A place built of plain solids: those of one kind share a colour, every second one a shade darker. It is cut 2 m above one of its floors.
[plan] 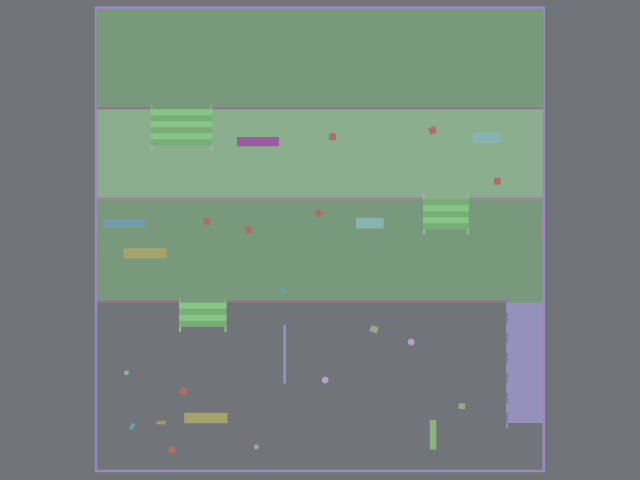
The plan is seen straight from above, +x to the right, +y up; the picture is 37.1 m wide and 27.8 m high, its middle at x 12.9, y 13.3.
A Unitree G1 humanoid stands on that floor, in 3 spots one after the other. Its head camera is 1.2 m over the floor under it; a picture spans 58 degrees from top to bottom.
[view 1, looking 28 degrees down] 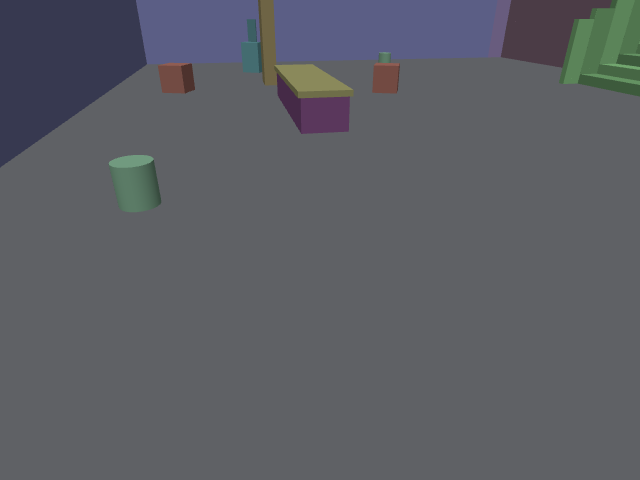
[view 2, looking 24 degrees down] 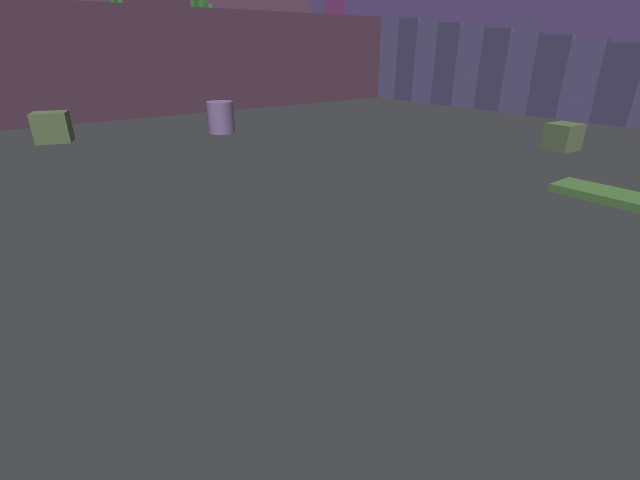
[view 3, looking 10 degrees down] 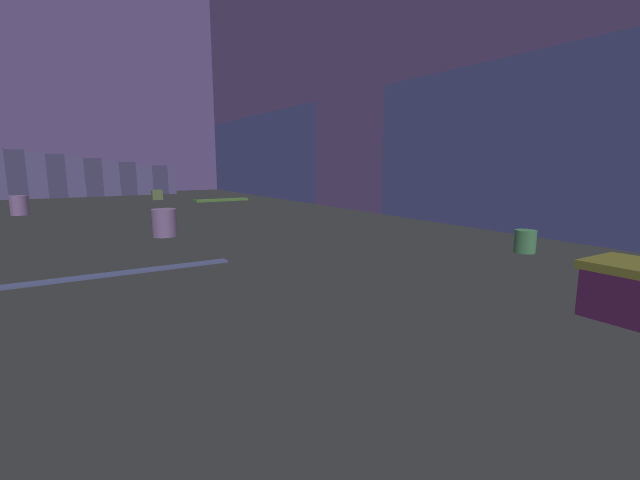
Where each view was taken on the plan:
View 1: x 12.19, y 2.02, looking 169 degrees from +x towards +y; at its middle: ground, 2.56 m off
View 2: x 15.32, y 1.10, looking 53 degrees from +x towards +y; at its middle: ground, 2.95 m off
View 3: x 5.76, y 6.78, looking -32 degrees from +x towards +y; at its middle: ground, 6.91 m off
